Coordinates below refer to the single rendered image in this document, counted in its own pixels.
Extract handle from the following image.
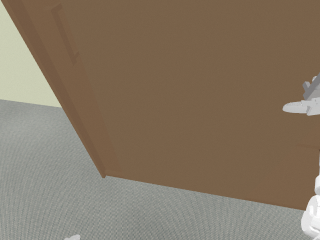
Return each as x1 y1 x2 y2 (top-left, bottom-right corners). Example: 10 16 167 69
42 6 77 66
302 73 320 101

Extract robot right upper arm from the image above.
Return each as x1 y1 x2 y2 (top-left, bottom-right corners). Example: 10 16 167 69
301 195 320 240

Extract wardrobe door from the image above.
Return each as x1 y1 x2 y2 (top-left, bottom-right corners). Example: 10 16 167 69
22 0 122 172
60 0 320 200

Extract right robot hand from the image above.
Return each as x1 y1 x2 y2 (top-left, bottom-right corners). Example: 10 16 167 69
282 76 320 116

